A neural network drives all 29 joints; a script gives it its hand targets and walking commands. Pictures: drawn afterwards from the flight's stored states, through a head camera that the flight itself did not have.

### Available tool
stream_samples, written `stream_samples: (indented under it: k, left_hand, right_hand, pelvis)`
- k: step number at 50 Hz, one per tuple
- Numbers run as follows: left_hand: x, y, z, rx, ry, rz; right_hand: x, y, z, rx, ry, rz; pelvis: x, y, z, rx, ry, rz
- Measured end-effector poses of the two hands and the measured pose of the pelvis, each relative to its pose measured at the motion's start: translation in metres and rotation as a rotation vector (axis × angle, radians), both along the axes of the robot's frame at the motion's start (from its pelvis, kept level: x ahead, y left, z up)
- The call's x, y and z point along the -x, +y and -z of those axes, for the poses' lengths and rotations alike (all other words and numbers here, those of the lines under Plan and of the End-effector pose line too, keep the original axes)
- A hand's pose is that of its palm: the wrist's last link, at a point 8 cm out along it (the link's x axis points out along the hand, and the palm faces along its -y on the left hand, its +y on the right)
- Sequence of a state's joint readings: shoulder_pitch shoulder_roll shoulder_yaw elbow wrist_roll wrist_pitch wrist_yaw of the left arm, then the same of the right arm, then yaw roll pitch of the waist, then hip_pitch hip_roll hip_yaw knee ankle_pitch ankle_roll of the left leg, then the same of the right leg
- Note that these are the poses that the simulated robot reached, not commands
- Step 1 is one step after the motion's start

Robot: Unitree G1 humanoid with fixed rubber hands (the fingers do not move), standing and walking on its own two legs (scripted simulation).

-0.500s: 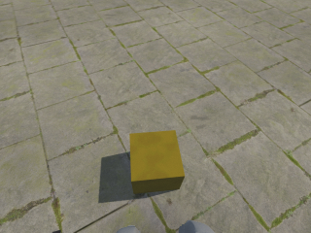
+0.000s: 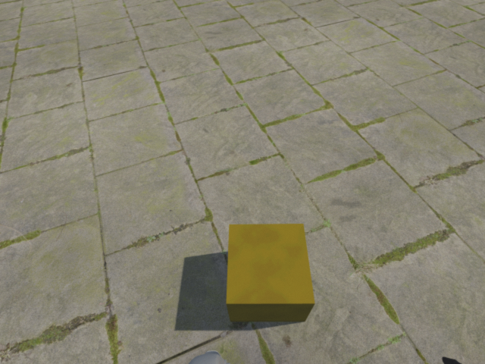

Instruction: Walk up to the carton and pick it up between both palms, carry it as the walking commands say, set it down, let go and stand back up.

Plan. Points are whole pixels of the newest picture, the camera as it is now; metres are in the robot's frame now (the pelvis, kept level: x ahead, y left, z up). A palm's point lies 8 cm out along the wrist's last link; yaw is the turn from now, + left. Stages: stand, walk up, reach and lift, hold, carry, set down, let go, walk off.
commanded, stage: walk up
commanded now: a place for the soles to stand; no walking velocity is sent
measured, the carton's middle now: (266, 272) +0.50 -0.06 -0.63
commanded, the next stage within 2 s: none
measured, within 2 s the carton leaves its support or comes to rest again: neither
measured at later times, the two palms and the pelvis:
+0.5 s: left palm out of the picture +0.11 +0.32 -0.09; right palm out of the picture +0.12 -0.32 -0.09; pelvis +0.03 +0.00 +0.00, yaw -2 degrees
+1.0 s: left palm out of the picture +0.10 +0.31 -0.09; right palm out of the picture +0.11 -0.32 -0.08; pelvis +0.01 +0.00 +0.00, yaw -3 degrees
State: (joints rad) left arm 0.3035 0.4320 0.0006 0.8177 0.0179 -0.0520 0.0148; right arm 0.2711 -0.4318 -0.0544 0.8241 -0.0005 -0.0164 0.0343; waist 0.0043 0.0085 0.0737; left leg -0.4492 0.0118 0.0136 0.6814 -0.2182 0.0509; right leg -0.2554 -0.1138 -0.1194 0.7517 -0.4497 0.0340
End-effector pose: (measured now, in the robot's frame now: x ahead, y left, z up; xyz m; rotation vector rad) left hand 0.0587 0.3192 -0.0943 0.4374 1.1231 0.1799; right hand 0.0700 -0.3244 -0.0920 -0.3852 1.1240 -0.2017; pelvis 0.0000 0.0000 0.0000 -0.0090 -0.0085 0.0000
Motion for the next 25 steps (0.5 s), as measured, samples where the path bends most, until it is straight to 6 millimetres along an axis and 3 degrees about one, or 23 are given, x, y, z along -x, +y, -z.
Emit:
stream_samples:
  k: [7,20,25]
  left_hand:
    - [-0.020,0.005,0.005,0.029,0.002,0.007]
    - [-0.049,-0.001,-0.002,0.000,-0.007,0.033]
    - [-0.052,-0.002,-0.003,-0.001,-0.007,0.034]
  right_hand:
    - [-0.020,0.010,-0.013,0.031,-0.036,0.013]
    - [-0.043,0.007,-0.002,-0.003,-0.051,0.038]
    - [-0.052,0.006,-0.003,-0.005,-0.065,0.034]
  pelvis:
    - [-0.014,0.009,-0.004,0.001,-0.008,0.014]
    - [-0.028,0.004,-0.003,-0.017,0.008,0.041]
    - [-0.030,0.003,-0.003,-0.018,0.011,0.042]
